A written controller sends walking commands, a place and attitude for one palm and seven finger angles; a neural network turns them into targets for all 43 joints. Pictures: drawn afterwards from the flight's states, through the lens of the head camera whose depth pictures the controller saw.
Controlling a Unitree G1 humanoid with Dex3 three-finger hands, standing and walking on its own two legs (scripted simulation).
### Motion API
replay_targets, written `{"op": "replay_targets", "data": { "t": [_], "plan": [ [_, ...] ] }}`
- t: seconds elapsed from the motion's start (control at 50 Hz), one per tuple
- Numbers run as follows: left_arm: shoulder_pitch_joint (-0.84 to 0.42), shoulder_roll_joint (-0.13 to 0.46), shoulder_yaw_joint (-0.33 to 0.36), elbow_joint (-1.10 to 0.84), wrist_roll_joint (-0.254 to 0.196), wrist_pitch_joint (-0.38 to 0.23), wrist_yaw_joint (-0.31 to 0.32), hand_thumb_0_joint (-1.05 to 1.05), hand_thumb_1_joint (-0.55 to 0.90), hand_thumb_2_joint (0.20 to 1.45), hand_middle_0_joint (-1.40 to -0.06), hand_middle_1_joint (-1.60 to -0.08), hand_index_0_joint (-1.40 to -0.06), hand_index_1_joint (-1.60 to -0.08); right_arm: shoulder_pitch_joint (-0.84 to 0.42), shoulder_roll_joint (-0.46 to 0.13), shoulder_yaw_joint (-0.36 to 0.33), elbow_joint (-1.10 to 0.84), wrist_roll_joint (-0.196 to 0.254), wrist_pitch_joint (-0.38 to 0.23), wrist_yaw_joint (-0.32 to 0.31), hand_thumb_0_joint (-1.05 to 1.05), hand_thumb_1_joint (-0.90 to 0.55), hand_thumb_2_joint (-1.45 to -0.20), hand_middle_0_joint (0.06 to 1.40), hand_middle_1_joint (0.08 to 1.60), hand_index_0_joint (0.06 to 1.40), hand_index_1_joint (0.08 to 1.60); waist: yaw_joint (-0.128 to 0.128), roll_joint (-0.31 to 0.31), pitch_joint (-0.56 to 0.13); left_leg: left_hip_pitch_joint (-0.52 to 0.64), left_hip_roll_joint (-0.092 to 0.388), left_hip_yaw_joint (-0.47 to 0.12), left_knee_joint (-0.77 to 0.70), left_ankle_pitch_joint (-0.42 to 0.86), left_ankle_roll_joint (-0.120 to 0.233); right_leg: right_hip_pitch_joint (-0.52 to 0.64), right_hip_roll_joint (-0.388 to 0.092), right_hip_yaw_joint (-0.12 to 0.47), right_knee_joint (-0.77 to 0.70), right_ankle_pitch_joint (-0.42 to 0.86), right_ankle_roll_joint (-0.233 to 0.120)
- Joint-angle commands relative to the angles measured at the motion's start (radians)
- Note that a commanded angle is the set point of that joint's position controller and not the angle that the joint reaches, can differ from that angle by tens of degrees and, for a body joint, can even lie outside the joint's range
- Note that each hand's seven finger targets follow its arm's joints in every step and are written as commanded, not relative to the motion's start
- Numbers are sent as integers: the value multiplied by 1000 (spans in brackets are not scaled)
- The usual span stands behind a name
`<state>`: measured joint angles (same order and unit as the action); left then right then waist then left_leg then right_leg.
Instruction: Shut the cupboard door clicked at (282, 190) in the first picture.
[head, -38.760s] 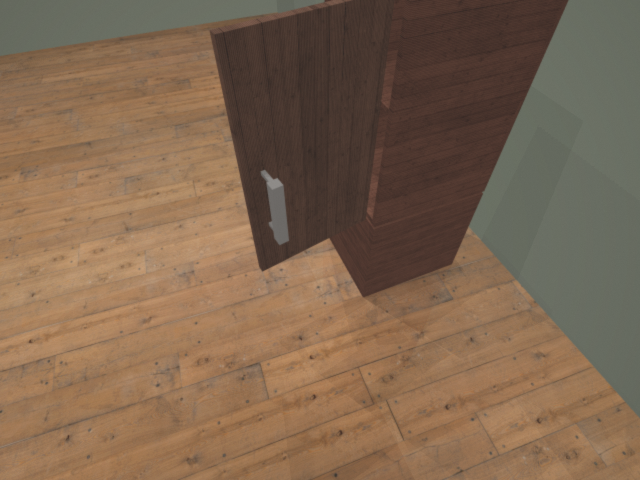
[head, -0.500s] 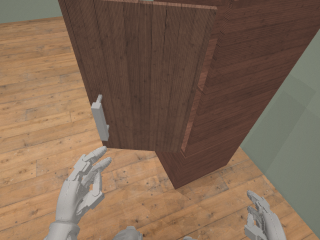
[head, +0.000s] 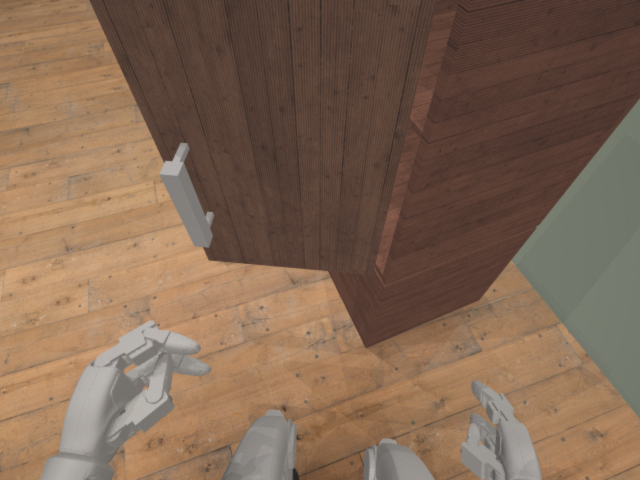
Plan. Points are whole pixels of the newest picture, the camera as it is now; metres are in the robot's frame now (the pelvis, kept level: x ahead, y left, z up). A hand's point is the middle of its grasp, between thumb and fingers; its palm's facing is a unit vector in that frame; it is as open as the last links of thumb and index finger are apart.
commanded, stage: raise the hand and make a fist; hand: left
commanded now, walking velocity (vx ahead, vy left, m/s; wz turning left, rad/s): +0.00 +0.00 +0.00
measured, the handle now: (193, 198) +0.49 +0.24 +0.01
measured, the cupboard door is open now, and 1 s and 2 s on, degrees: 61 61 61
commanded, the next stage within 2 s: bring the fist close to the handle in 1.10 s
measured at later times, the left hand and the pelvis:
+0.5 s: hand (144, 394) +0.20 +0.20 +0.05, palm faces -0.03 -1.00 -0.02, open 3.1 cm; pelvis -0.01 +0.02 +0.01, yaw +0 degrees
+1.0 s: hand (145, 375) +0.22 +0.21 +0.05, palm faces -0.04 -1.00 -0.02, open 3.1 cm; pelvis +0.00 +0.02 +0.01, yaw +0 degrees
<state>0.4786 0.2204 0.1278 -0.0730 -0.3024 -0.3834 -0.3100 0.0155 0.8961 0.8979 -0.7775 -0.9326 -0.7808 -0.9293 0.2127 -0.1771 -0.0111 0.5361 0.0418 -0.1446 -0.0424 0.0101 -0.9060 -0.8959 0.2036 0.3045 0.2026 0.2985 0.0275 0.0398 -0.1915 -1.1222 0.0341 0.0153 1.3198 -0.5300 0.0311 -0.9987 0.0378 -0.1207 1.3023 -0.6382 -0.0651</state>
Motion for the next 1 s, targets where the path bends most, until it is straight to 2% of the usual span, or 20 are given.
{"op": "replay_targets", "data": {
  "t": [0.0, 0.06, 0.1, 0.12, 0.2, 0.22, 0.26, 0.32, 0.34, 0.38, 0.42, 0.5, 0.52, 0.56, 0.66, 0.72, 0.74, 0.84, 0.92, 0.98],
  "plan": [
    [52, 74, 54, -193, -21, -134, 20, 0, 900, 900, -952, -1120, -952, -1120, -51, -146, -62, -168, -3, -70, -12, 0, -900, -900, 200, 300, 200, 300, -16, -58, -208, 178, -12, -80, -143, 247, -4, 169, -41, 190, -240, 387, 82],
    [38, 78, 35, -152, -13, -169, 10, 0, 900, 900, -1007, -1180, -1007, -1180, -43, -159, -65, -165, -4, -76, -14, 0, -900, -900, 200, 300, 200, 300, -27, -74, -188, 160, -14, -81, -140, 204, -2, 131, -38, 191, -245, 293, 75],
    [35, 92, 46, -142, -17, -183, 8, 0, 900, 900, -1043, -1220, -1043, -1220, -42, -168, -68, -168, -2, -80, -16, 0, -900, -900, 200, 300, 200, 300, -18, -67, -185, 163, -14, -80, -154, 177, -1, 115, -31, 183, -252, 221, 60],
    [27, 112, 56, -150, -13, -186, 14, 0, 900, 900, -1062, -1240, -1062, -1240, -48, -172, -68, -169, -2, -79, -18, 0, -900, -900, 200, 300, 200, 300, -7, -37, -192, 174, -14, -77, -155, 182, 2, 109, -24, 181, -245, 208, 54],
    [1, 119, 58, -189, -12, -199, 41, 0, 900, 900, -1135, -1320, -1135, -1320, -43, -178, -68, -179, -3, -78, -17, 0, -900, -900, 200, 300, 200, 300, -3, 13, -211, 227, -13, -82, -197, 156, 0, 85, -13, 145, -242, 150, 32],
    [-10, 136, 70, -201, -8, -197, 54, 0, 900, 900, -1153, -1340, -1153, -1340, -41, -180, -67, -177, -6, -75, -16, 0, -900, -900, 200, 300, 200, 300, 0, 28, -221, 242, -9, -90, -207, 162, 1, 81, -5, 130, -228, 160, 28],
    [5, 106, 45, -192, -1, -189, 66, 0, 900, 900, -1190, -1380, -1190, -1380, -41, -178, -65, -180, -7, -70, -10, 0, -900, -900, 200, 300, 200, 300, -6, 35, -218, 274, -8, -99, -230, 159, -2, 68, -2, 106, -226, 176, 26],
    [-12, 115, 50, -141, 9, -163, 74, 0, 900, 900, -1245, -1440, -1245, -1440, -37, -184, -60, -181, -7, -56, -9, 0, -900, -900, 200, 300, 200, 300, -14, -2, -174, 251, -7, -110, -249, 111, -1, 64, 6, 100, -241, 141, 26],
    [-18, 95, 27, -149, 15, -160, 72, 0, 900, 900, -1263, -1460, -1263, -1460, -35, -189, -58, -187, -7, -54, -8, 0, -900, -900, 200, 300, 200, 300, -21, 4, -180, 266, -5, -113, -255, 108, -3, 58, 5, 89, -236, 145, 26],
    [-42, 103, 22, -150, 19, -152, 69, 0, 900, 900, -1300, -1500, -1300, -1500, -31, -193, -55, -190, -7, -54, -6, 0, -900, -900, 200, 300, 200, 300, -26, 29, -169, 285, -1, -127, -273, 82, -7, 39, 5, 79, -237, 144, 24],
    [-74, 125, 36, -145, 25, -144, 73, 0, 900, 900, -1300, -1500, -1300, -1500, -28, -198, -49, -187, -11, -52, -7, 0, -900, -900, 200, 300, 200, 300, -29, 32, -170, 297, 1, -142, -281, 76, -7, 30, 10, 70, -228, 154, 21],
    [-104, 117, 39, -131, 17, -144, 64, 0, 900, 900, -1300, -1500, -1300, -1500, -25, -200, -42, -195, -13, -54, -3, 0, -900, -900, 200, 300, 200, 300, -26, 27, -171, 299, -2, -149, -289, 56, -13, 30, 9, 65, -229, 144, 21],
    [-113, 140, 59, -134, 19, -146, 66, 0, 900, 900, -1300, -1500, -1300, -1500, -24, -204, -41, -192, -14, -55, -4, 0, -900, -900, 200, 300, 200, 300, -18, 46, -193, 308, -1, -150, -283, 76, -14, 33, 11, 66, -219, 156, 17],
    [-119, 124, 42, -133, 17, -147, 60, 0, 900, 900, -1300, -1500, -1300, -1500, -21, -203, -40, -192, -13, -57, 1, 0, -900, -900, 200, 300, 200, 300, -24, 56, -196, 338, 2, -159, -291, 90, -20, 14, 9, 57, -215, 171, 19],
    [-139, 126, 46, -117, 8, -138, 40, 0, 900, 900, -1300, -1500, -1300, -1500, -14, -209, -42, -184, -11, -61, 4, 0, -900, -900, 200, 300, 200, 300, -27, 46, -218, 342, 2, -155, -278, 131, -21, 25, 9, 59, -215, 197, 20],
    [-132, 145, 70, -100, 2, -124, 33, 0, 900, 900, -1300, -1500, -1300, -1500, -10, -210, -44, -183, -9, -59, 4, 0, -900, -900, 200, 300, 200, 300, -16, 31, -228, 329, -2, -145, -268, 168, -18, 54, 12, 65, -214, 221, 17],
    [-119, 127, 55, -102, 2, -122, 29, 0, 900, 900, -1300, -1500, -1300, -1500, -12, -209, -45, -185, -8, -59, 6, 0, -900, -900, 200, 300, 200, 300, -16, 47, -229, 342, -1, -142, -270, 183, -21, 50, 9, 62, -214, 228, 18],
    [-114, 134, 67, -106, -2, -124, 41, 0, 900, 900, -1300, -1500, -1300, -1500, -11, -205, -47, -187, -7, -53, 8, 0, -900, -900, 200, 300, 200, 300, -13, 30, -226, 322, -4, -130, -262, 196, -18, 72, 9, 68, -216, 239, 19],
    [-129, 150, 75, -103, 2, -137, 49, 0, 900, 900, -1300, -1500, -1300, -1500, -10, -205, -47, -182, -9, -48, 8, 0, -900, -900, 200, 300, 200, 300, -16, 32, -207, 298, -6, -126, -255, 174, -15, 68, 10, 77, -220, 222, 18],
    [-127, 128, 55, -108, -1, -148, 44, 0, 900, 900, -1300, -1500, -1300, -1500, -10, -205, -48, -184, -7, -47, 9, 0, -900, -900, 200, 300, 200, 300, -24, 35, -215, 301, -7, -115, -242, 183, -13, 64, 7, 83, -222, 229, 21]
  ]
}}
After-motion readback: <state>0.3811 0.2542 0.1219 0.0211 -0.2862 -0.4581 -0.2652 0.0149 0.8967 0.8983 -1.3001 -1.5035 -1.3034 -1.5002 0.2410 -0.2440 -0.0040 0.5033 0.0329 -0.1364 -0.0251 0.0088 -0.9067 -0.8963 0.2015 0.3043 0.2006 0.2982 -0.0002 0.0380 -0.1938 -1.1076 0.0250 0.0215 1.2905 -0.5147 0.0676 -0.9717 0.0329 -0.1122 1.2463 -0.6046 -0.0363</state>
